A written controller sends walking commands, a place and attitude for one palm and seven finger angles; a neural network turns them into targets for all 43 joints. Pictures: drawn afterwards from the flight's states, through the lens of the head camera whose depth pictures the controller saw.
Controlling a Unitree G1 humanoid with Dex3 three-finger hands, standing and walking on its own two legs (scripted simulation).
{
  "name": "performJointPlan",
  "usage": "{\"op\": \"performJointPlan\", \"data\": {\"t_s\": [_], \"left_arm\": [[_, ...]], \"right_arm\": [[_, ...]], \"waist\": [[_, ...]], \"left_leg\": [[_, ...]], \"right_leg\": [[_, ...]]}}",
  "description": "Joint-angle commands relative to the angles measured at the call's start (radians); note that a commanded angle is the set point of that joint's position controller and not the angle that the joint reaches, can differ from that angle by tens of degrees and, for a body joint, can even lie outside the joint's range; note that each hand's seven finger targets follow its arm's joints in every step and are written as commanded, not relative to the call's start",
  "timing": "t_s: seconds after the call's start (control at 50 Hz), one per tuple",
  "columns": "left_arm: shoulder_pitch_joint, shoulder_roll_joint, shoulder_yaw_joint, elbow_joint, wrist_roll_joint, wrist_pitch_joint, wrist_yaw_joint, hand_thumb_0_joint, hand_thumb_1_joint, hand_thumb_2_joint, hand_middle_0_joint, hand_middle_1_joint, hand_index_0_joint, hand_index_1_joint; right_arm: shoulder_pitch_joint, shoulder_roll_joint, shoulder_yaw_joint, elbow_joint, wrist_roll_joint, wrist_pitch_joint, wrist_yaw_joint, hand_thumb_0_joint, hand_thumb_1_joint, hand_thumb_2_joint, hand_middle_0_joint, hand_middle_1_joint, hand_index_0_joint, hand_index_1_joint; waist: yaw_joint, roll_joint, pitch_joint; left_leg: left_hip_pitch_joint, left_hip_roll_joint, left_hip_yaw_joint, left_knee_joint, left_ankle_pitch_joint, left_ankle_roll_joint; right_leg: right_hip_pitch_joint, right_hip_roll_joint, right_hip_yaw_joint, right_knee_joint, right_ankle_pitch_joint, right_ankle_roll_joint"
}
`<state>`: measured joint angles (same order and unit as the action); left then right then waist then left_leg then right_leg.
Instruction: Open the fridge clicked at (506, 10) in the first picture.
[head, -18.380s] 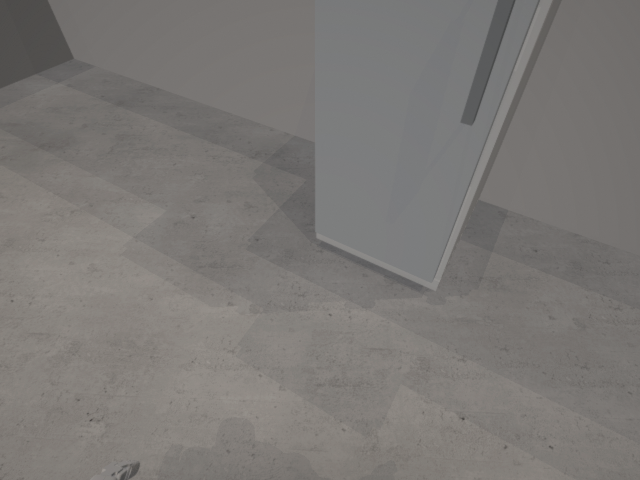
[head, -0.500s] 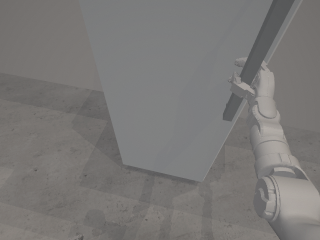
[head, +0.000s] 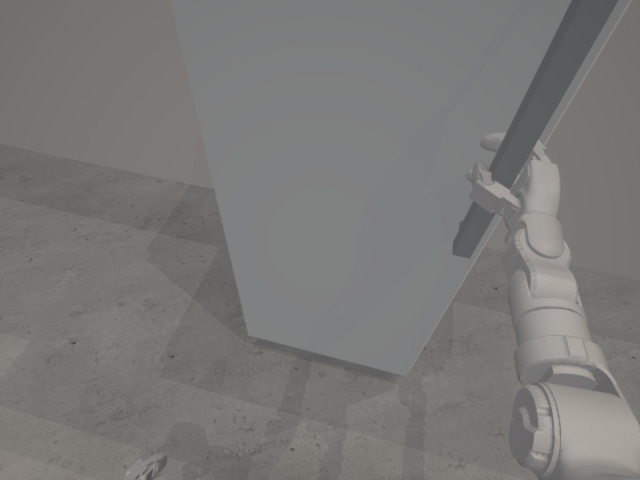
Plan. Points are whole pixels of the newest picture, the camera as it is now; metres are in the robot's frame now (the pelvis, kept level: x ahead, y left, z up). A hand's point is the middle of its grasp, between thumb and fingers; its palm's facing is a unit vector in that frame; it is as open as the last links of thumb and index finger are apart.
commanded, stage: grip the handle and tug to test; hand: right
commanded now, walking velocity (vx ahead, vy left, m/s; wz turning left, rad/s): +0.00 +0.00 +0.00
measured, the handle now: (526, 112) +0.50 -0.16 +0.23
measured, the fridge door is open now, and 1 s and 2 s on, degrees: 0 22 57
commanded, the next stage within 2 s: pull the door a little, standing still in 0.22 s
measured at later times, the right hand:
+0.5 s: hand (475, 215) +0.40 -0.12 +0.15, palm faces +0.13 +0.99 +0.02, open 5.9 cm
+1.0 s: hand (439, 298) +0.29 -0.07 +0.14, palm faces +0.00 +0.99 -0.15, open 7.1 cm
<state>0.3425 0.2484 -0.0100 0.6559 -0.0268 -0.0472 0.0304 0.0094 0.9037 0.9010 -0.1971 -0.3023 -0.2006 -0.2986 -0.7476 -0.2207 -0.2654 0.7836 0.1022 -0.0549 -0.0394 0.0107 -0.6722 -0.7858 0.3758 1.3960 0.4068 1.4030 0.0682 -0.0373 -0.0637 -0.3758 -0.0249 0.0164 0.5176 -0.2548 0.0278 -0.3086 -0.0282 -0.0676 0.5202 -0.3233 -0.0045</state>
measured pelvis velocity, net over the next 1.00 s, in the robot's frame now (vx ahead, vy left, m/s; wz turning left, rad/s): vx -0.04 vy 0.02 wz -0.04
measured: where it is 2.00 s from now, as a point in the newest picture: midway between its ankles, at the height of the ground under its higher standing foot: outside the picture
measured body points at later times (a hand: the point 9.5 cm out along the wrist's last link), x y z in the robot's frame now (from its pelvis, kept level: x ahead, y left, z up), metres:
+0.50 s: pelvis +0.02 +0.00 +0.00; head +0.02 +0.02 +0.45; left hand +0.18 +0.23 -0.09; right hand +0.39 -0.17 +0.15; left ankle +0.00 +0.10 -0.73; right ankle -0.04 -0.11 -0.73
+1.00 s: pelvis -0.04 +0.02 +0.00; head -0.02 +0.05 +0.45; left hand +0.13 +0.23 -0.10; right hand +0.28 -0.13 +0.15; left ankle +0.00 +0.10 -0.73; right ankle -0.04 -0.11 -0.73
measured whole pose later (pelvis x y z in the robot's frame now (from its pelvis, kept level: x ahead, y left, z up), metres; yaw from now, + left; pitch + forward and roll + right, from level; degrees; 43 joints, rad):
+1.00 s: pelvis -0.04 +0.02 +0.00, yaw -2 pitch +0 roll -2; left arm 0.17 0.18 -0.04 0.55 0.01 0.07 0.06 0.01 0.90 0.90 -0.20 -0.30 -0.20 -0.30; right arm -0.12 -0.15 0.04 -0.06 0.05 0.01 -0.09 -0.06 -0.61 -0.67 0.36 1.35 0.21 1.35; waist 0.06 -0.02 0.04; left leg -0.30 0.01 0.05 0.52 -0.22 0.03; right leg -0.20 0.01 -0.03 0.41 -0.21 0.01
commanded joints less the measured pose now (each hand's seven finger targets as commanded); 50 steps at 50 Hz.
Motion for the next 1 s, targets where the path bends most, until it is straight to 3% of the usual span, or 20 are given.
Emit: {"op": "performJointPlan", "data": {"t_s": [0.0,0.06,0.14,0.18,0.28,0.3,0.34,0.4,0.46,0.5,0.58,0.6,0.62,0.64,0.68,0.76,0.82,0.9,0.98], "left_arm": [[-0.009,0.125,0.049,-0.132,0.003,-0.031,0.008,0.000,0.900,0.900,-0.200,-0.300,-0.200,-0.300],[-0.029,0.114,0.051,-0.146,-0.002,-0.035,0.003,0.000,0.900,0.900,-0.200,-0.300,-0.200,-0.300],[-0.050,0.111,0.052,-0.161,-0.002,-0.030,-0.001,0.000,0.900,0.900,-0.200,-0.300,-0.200,-0.300],[-0.068,0.105,0.049,-0.167,-0.002,-0.030,0.000,0.000,0.900,0.900,-0.200,-0.300,-0.200,-0.300],[-0.108,0.099,0.042,-0.168,0.000,-0.016,0.012,0.000,0.900,0.900,-0.200,-0.300,-0.200,-0.300],[-0.116,0.101,0.041,-0.167,0.001,-0.010,0.017,0.000,0.900,0.900,-0.200,-0.300,-0.200,-0.300],[-0.127,0.090,0.034,-0.151,0.001,-0.009,0.026,0.000,0.900,0.900,-0.200,-0.300,-0.200,-0.300],[-0.143,0.088,0.035,-0.161,0.007,-0.006,0.028,0.000,0.900,0.900,-0.200,-0.300,-0.200,-0.300],[-0.161,0.074,0.028,-0.177,0.012,-0.007,0.023,0.000,0.900,0.900,-0.200,-0.300,-0.200,-0.300],[-0.177,0.074,0.026,-0.187,0.013,-0.004,0.021,0.000,0.900,0.900,-0.200,-0.300,-0.200,-0.300],[-0.233,0.062,0.015,-0.223,0.010,0.002,0.015,0.000,0.900,0.900,-0.200,-0.300,-0.200,-0.300],[-0.243,0.067,0.012,-0.224,0.009,0.007,0.019,0.000,0.900,0.900,-0.200,-0.300,-0.200,-0.300],[-0.269,0.108,0.021,-0.212,0.015,0.015,0.040,0.000,0.900,0.900,-0.200,-0.300,-0.200,-0.300],[-0.250,0.085,0.020,-0.190,0.027,0.033,0.046,0.000,0.900,0.900,-0.200,-0.300,-0.200,-0.300],[-0.261,0.070,0.016,-0.212,0.032,0.049,0.045,0.000,0.900,0.900,-0.200,-0.300,-0.200,-0.300],[-0.266,0.060,0.018,-0.235,0.039,0.068,0.045,0.000,0.900,0.900,-0.200,-0.300,-0.200,-0.300],[-0.274,0.054,0.013,-0.253,0.042,0.077,0.042,0.000,0.900,0.900,-0.200,-0.300,-0.200,-0.300],[-0.281,0.043,0.010,-0.265,0.043,0.078,0.037,0.000,0.900,0.900,-0.200,-0.300,-0.200,-0.300],[-0.286,0.029,0.015,-0.253,0.054,0.062,0.036,0.000,0.900,0.900,-0.200,-0.300,-0.200,-0.300]], "right_arm": [[-0.314,-0.176,-0.028,-0.353,0.027,-0.070,0.015,0.000,-0.900,-0.900,0.450,1.400,0.450,1.400],[-0.251,-0.119,0.009,-0.460,0.034,-0.046,0.018,0.000,-0.900,-0.900,0.450,1.400,0.450,1.400],[-0.121,-0.132,-0.011,-0.566,0.037,-0.013,0.013,0.000,-0.900,-0.900,0.450,1.400,0.450,1.400],[-0.105,-0.089,0.021,-0.622,0.041,0.010,0.012,0.000,-0.900,-0.900,0.450,1.400,0.450,1.400],[-0.082,-0.107,0.013,-0.692,0.033,0.065,-0.007,0.000,-0.900,-0.900,0.450,1.400,0.450,1.400],[-0.106,-0.113,0.022,-0.701,0.026,0.073,-0.012,0.000,-0.900,-0.900,0.450,1.400,0.450,1.400],[-0.240,-0.029,0.109,-0.693,0.020,0.099,-0.027,0.000,-0.900,-0.900,0.450,1.400,0.450,1.400],[-0.125,-0.014,0.106,-0.718,0.019,0.124,-0.043,0.000,-0.900,-0.900,0.450,1.400,0.450,1.400],[-0.059,0.020,0.140,-0.793,0.017,0.133,-0.037,0.000,-0.900,-0.900,0.450,1.400,0.450,1.400],[0.014,0.027,0.152,-0.808,0.014,0.130,-0.033,0.000,-0.900,-0.900,0.450,1.400,0.450,1.400],[0.139,0.069,0.199,-0.928,0.017,0.135,-0.023,0.000,-0.900,-0.900,0.450,1.400,0.450,1.400],[0.119,0.039,0.183,-0.936,0.017,0.139,-0.028,0.000,-0.900,-0.900,0.450,1.400,0.450,1.400],[-0.030,-0.181,0.155,-0.987,-0.042,0.040,-0.038,0.000,-0.900,-0.900,0.450,1.400,0.450,1.400],[0.118,-0.088,0.193,-0.869,-0.053,0.020,-0.041,0.000,-0.900,-0.900,0.450,1.400,0.450,1.400],[0.231,-0.027,0.260,-0.918,-0.059,-0.007,-0.029,0.000,-0.900,-0.900,0.450,1.400,0.450,1.400],[0.251,-0.042,0.273,-1.042,-0.065,-0.062,-0.022,0.000,-0.900,-0.900,0.450,1.400,0.450,1.400],[0.279,-0.041,0.283,-1.110,-0.071,-0.080,-0.022,0.000,-0.900,-0.900,0.450,1.400,0.450,1.400],[0.317,-0.028,0.298,-1.170,-0.084,-0.084,-0.026,0.000,-0.900,-0.900,0.450,1.400,0.450,1.400],[0.339,-0.009,0.313,-1.212,-0.099,-0.082,-0.023,0.000,-0.900,-0.900,0.450,1.400,0.450,1.400]], "waist": [[-0.071,0.059,-0.427],[-0.083,0.007,-0.434],[-0.104,0.053,-0.427],[-0.098,0.051,-0.402],[-0.097,0.065,-0.346],[-0.086,0.074,-0.326],[-0.043,0.050,-0.273],[-0.075,0.064,-0.317],[-0.097,0.021,-0.383],[-0.106,0.064,-0.370],[-0.115,0.085,-0.310],[-0.115,0.108,-0.286],[-0.046,0.051,-0.141],[-0.048,0.122,-0.124],[-0.052,0.134,-0.135],[-0.029,0.025,-0.253],[-0.022,-0.023,-0.281],[-0.012,-0.043,-0.256],[-0.009,-0.057,-0.167]], "left_leg": [[0.346,0.014,0.005,0.008,0.615,0.002],[0.344,0.016,0.005,0.006,0.652,0.001],[0.398,0.020,0.007,0.004,0.721,0.001],[0.388,0.020,0.010,-0.008,0.719,-0.002],[0.383,0.023,0.010,-0.031,0.683,-0.002],[0.376,0.024,0.010,-0.037,0.663,-0.002],[0.312,0.022,0.015,-0.050,0.613,-0.006],[0.348,0.025,0.019,-0.037,0.652,-0.004],[0.395,0.036,0.021,-0.014,0.727,-0.004],[0.405,0.038,0.024,-0.018,0.713,-0.003],[0.391,0.036,0.024,-0.037,0.617,-0.003],[0.386,0.037,0.024,-0.049,0.581,-0.003],[0.228,0.112,-0.067,-0.151,0.512,-0.038],[0.210,0.124,-0.056,-0.166,0.414,-0.041],[0.205,0.121,-0.031,-0.156,0.396,-0.036],[0.223,0.089,0.008,-0.082,0.483,-0.036],[0.211,0.063,0.024,-0.040,0.452,-0.042],[0.181,0.034,0.039,0.000,0.305,-0.049],[0.105,0.027,-0.006,0.077,0.045,-0.045]], "right_leg": [[0.100,0.018,0.015,-0.012,0.549,-0.025],[0.149,0.012,0.010,-0.009,0.628,-0.022],[0.153,0.007,0.008,-0.024,0.682,-0.021],[0.172,0.008,0.005,-0.030,0.673,-0.021],[0.180,0.011,0.006,-0.048,0.617,-0.021],[0.180,0.011,0.007,-0.050,0.595,-0.022],[0.194,0.017,0.016,-0.046,0.550,-0.023],[0.214,0.018,0.018,-0.039,0.607,-0.021],[0.237,0.025,0.020,-0.034,0.675,-0.016],[0.236,0.022,0.024,-0.037,0.657,-0.016],[0.222,0.024,0.025,-0.060,0.546,-0.020],[0.214,0.023,0.028,-0.070,0.508,-0.022],[0.171,-0.016,0.028,-0.025,0.403,-0.050],[0.160,-0.017,0.053,-0.020,0.334,-0.048],[0.187,-0.029,0.068,-0.033,0.366,-0.045],[0.306,-0.063,0.086,-0.053,0.626,-0.045],[0.335,-0.089,0.121,-0.073,0.741,-0.041],[0.295,-0.115,0.179,-0.122,0.731,-0.044],[0.190,-0.216,0.320,-0.186,0.625,-0.108]]}}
